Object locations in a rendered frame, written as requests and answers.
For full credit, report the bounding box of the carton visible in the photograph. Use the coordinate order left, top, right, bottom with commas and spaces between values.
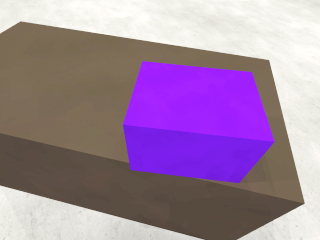
123, 61, 275, 183

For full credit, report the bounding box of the pedestal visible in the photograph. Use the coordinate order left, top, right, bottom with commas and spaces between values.
0, 21, 305, 240

